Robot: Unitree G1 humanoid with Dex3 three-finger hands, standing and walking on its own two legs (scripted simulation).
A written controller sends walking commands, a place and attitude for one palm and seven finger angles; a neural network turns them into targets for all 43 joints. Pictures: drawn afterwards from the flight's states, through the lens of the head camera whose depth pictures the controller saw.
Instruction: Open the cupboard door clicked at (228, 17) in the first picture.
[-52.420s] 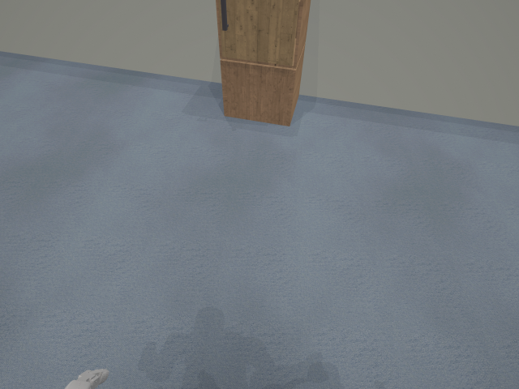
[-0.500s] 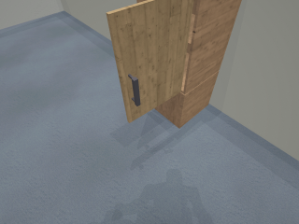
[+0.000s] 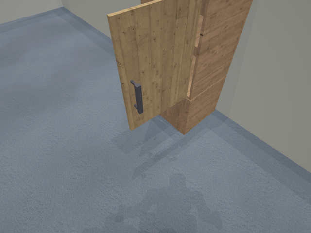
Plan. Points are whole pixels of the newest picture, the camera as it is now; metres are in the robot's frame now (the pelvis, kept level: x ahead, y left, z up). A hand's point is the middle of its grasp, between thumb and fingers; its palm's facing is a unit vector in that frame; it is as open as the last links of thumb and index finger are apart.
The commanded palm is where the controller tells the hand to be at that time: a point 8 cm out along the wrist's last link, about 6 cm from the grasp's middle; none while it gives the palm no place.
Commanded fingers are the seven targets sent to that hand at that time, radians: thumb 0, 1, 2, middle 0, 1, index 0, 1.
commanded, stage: look to check the result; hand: left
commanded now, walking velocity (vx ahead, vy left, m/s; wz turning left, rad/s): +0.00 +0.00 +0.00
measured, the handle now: (136, 97) +0.66 +0.12 -0.11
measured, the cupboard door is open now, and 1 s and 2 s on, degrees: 86 86 86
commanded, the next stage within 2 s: stand and wait in 0.40 s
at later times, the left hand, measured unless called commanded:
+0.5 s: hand out of the picture +0.10 +0.23 -0.16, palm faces -0.03 -0.94 -0.34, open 7.4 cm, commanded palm none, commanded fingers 0.00 0.90 0.90 -0.20 -0.30 -0.20 -0.30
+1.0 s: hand out of the picture +0.10 +0.23 -0.16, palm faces -0.04 -0.94 -0.34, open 7.4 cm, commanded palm none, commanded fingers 0.00 0.90 0.90 -0.20 -0.30 -0.20 -0.30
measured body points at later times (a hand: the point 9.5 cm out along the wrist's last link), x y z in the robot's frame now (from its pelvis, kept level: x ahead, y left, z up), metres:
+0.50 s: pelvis +0.02 -0.01 +0.00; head +0.04 -0.02 +0.45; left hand +0.10 +0.28 -0.13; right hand +0.08 -0.29 -0.15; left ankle +0.00 +0.12 -0.75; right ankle -0.02 -0.09 -0.75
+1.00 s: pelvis +0.02 -0.01 +0.00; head +0.04 -0.02 +0.45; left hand +0.10 +0.28 -0.13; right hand +0.07 -0.30 -0.15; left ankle +0.00 +0.12 -0.75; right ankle -0.02 -0.09 -0.75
